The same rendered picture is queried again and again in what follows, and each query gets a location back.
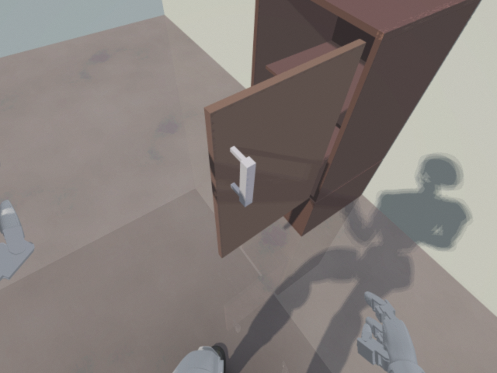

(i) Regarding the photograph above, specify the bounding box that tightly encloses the left robot shin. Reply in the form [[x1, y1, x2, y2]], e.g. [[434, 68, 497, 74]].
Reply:
[[198, 347, 219, 357]]

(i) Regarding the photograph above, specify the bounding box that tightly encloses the robot left thigh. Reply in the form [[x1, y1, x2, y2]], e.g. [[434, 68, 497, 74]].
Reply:
[[173, 350, 224, 373]]

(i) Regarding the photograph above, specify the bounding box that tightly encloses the cupboard door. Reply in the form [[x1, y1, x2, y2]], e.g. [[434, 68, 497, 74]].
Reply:
[[204, 39, 366, 258]]

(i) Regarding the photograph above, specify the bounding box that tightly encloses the handle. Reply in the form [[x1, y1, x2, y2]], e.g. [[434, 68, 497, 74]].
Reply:
[[230, 146, 256, 207]]

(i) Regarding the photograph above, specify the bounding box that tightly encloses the left robot hand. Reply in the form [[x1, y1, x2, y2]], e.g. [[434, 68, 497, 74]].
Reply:
[[0, 200, 35, 281]]

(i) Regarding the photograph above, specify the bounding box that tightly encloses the right robot hand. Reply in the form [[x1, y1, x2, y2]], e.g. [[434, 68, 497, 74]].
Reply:
[[357, 291, 418, 371]]

